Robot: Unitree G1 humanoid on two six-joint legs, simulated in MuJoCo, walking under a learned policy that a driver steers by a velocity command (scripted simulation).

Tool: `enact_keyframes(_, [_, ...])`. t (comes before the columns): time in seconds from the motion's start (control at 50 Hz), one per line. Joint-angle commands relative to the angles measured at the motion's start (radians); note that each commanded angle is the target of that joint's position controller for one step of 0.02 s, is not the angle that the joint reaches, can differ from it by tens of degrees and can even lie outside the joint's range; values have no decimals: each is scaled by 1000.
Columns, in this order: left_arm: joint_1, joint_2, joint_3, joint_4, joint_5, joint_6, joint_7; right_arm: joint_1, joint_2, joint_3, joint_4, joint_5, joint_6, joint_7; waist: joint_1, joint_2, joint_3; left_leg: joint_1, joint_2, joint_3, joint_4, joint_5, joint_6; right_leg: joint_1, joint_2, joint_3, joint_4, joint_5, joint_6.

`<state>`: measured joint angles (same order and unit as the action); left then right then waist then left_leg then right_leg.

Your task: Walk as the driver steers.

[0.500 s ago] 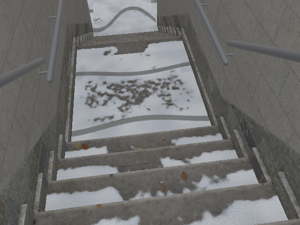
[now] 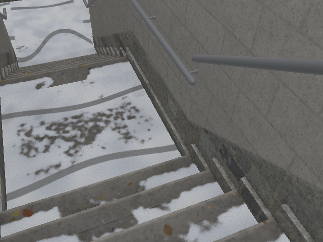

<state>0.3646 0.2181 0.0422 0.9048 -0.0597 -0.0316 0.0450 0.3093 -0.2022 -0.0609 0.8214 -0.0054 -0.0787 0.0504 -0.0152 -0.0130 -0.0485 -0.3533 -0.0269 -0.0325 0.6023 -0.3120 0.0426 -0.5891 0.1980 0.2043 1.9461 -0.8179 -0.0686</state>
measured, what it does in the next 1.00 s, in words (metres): goes down: right foot 0.17 m lower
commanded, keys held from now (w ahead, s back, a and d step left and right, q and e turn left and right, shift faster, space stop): w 0.74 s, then w+q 0.26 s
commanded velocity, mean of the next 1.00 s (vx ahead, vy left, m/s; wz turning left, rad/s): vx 0.50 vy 0.00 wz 0.02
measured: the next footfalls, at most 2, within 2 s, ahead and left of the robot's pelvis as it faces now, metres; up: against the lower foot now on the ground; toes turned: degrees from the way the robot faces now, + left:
right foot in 0.52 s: +0.45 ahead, -0.11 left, -0.17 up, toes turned +3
left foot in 1.10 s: +0.67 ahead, +0.13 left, -0.34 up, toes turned +6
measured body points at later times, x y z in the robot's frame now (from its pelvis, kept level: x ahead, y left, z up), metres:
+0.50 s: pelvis +0.27 -0.02 -0.12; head +0.27 -0.01 +0.33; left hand +0.51 +0.18 -0.18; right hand +0.17 -0.25 -0.25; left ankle +0.03 +0.10 -0.72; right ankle +0.43 -0.12 -0.85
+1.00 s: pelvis +0.53 -0.01 -0.24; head +0.53 -0.02 +0.21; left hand +0.44 +0.23 -0.38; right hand +0.70 -0.24 -0.35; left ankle +0.65 +0.16 -0.93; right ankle +0.41 -0.12 -0.90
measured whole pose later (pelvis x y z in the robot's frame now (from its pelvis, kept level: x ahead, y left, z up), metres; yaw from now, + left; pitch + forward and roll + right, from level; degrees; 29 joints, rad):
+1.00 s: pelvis +0.53 -0.01 -0.24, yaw +6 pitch +2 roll -2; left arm 0.51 0.19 0.02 0.97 0.00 -0.06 0.03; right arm 0.20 -0.25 -0.07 0.73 0.00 0.00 0.05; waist 0.05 0.05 -0.05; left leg -0.63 0.00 -0.17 0.72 0.43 0.04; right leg -0.28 0.04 -0.07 1.00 -0.76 -0.04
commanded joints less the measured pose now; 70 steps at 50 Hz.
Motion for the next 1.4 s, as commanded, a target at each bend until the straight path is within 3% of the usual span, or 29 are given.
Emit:
enact_keyframes(0.02, [-77,89,12,-110,-51,-9,8,299,-124,-23,76,-14,20,-5,-40,66,39,439,435,-635,-281,-129,233,-694,-150,-8,94,314,-28])
enact_keyframes(0.08, [-88,108,25,-118,10,10,14,48,-12,46,38,-30,-12,-30,104,27,189,-75,239,-429,-210,-10,114,-434,-244,14,-338,668,-36])
enact_keyframes(0.14, [-251,22,7,-199,67,-6,-8,171,-66,36,96,-13,-20,-87,37,129,123,-117,149,-259,-255,509,96,-172,-277,-114,-873,957,45])
enact_keyframes(0.16, [-227,-30,-3,-191,64,5,-19,218,-66,34,125,-5,-14,-94,45,158,66,-66,163,-255,-217,638,110,-114,-270,-121,-884,956,64])
enact_keyframes(0.24, [-318,55,22,-199,43,1,-56,391,-47,27,171,43,-10,-111,-27,46,94,370,190,-337,-25,329,110,-469,-272,-10,-1103,1088,21])
enact_keyframes(0.28, [-416,44,11,-226,30,-19,-75,434,-58,15,172,15,-3,-123,-82,87,113,463,196,-368,11,256,100,-535,-272,-11,-1205,1083,20])
enact_keyframes(0.34, [-428,-27,-6,-216,86,-28,-116,337,-29,23,130,19,21,-125,-89,54,120,71,96,-233,56,109,95,-90,-217,-133,-1357,1409,26])
enact_keyframes(0.44, [-495,-12,-11,-298,53,-47,-115,299,-35,20,112,38,48,-90,-148,66,168,144,73,-255,259,145,146,-29,-215,-158,-1558,1185,25])
enact_keyframes(0.52, [102,141,58,-84,65,-34,-83,244,-84,4,157,35,25,-69,121,38,-5,-56,2,-184,925,403,83,653,-272,-183,-1595,1262,-39])
enact_keyframes(0.54, [317,151,37,-15,97,-16,-86,331,15,19,182,44,-1,-56,147,-174,-132,-430,-149,-184,1435,-580,17,1052,-433,-37,-1245,1568,-134])
enact_keyframes(0.56, [310,136,24,-12,75,-3,-91,448,-32,25,157,70,-18,-48,102,-272,-246,-572,-109,-251,1545,-609,-18,1105,-528,118,-1167,1595,-229])
enact_keyframes(0.58, [226,181,47,-15,12,-1,-92,371,-99,13,72,86,-17,-56,87,-310,-295,-654,-42,-221,1354,-433,-27,1051,-613,343,-1395,892,-321])
enact_keyframes(0.62, [14,119,23,-41,55,4,-81,112,-112,8,-12,60,22,-101,45,46,-37,-612,32,-66,1310,-220,-36,588,-582,438,-1652,402,-293])
enact_keyframes(0.66, [-138,59,-1,-71,84,-51,-86,152,-85,2,0,27,53,-116,-75,74,106,-446,93,-150,927,62,-34,165,-492,267,-1577,689,-248])
enact_keyframes(0.72, [-4,95,5,1,78,-59,-51,97,-67,-13,-52,-5,58,-113,-61,-40,27,-342,118,-124,623,106,-81,137,-419,155,-1555,978,-240])
enact_keyframes(0.74, [41,144,21,14,94,-57,-41,130,-65,-12,-34,16,48,-99,-75,-49,-36,-337,114,-110,644,245,-81,197,-430,164,-1526,974,-243])
enact_keyframes(0.78, [94,92,22,39,48,-64,-27,31,-110,-26,-64,31,45,-78,-41,-59,-6,-494,132,-219,453,463,-35,328,-407,123,-1444,794,-180])
enact_keyframes(0.86, [132,40,-8,53,48,-57,4,-101,-64,-11,-110,-11,52,-28,-2,-76,62,-318,62,-133,148,851,-1,185,-314,-49,-1360,563,-114])
enact_keyframes(1.02, [209,85,5,42,59,-10,-3,-229,-68,-3,-178,18,73,17,109,-88,153,-332,16,-57,88,610,-7,293,-393,-35,-1030,702,-101])
enact_keyframes(1.08, [83,123,15,30,46,0,-1,53,-90,-23,-87,42,66,1,-32,-59,108,38,58,-9,-216,413,67,229,-390,-96,-688,920,-46])
enact_keyframes(1.1, [37,132,25,54,75,-29,-20,326,-155,-55,3,9,70,-8,-211,62,5,484,4,73,-181,711,126,-1,-275,-222,-237,983,-3])
enact_keyframes(1.12, [53,50,15,10,102,-64,-37,463,-188,-35,65,17,69,-2,-205,351,-22,724,148,-107,46,1158,208,-397,-128,-299,321,23,65])
enact_keyframes(1.14, [196,68,5,-44,52,-99,-52,379,-176,-13,30,1,59,4,-61,410,-184,815,252,-371,115,1320,324,-485,-171,-116,278,4,68])
enact_keyframes(1.2, [-72,94,9,-175,9,-75,-6,159,-229,-44,-38,25,67,-27,-14,-30,-83,494,348,-717,-129,268,402,-633,-266,-94,-23,252,98])
enact_keyframes(1.22, [-86,105,27,-156,10,-62,8,75,-149,-12,-53,3,35,-30,65,-116,21,293,330,-727,-111,266,338,-599,-301,-21,-266,463,77])
enact_keyframes(1.28, [-153,77,26,-195,107,-45,20,-15,-147,-12,-96,9,5,-70,92,-15,66,-67,152,-494,-112,569,265,-290,-288,-61,-785,699,116])
enact_keyframes(1.32, [-45,68,21,-160,99,-45,-1,32,-165,-19,-61,0,18,-91,115,112,-59,-78,103,-412,-34,752,237,-57,-256,-98,-771,941,111])
enact_keyframes(1.36, [-252,116,28,-219,82,-67,-22,198,-108,-5,-12,46,4,-113,12,68,16,153,66,-444,69,419,212,-332,-250,-23,-1064,1124,69])
enact_keyframes(1.4, [-369,58,14,-282,117,-77,-39,166,-84,6,-15,58,17,-125,-20,-2,70,-213,-61,-328,67,111,153,106,-164,-130,-1391,1424,67])
Keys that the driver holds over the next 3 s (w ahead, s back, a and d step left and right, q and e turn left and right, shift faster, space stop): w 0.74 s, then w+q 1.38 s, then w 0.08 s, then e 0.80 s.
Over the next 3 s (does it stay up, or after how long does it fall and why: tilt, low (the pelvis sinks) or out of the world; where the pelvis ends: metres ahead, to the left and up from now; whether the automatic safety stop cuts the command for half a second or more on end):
stays up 1.37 0.39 -0.85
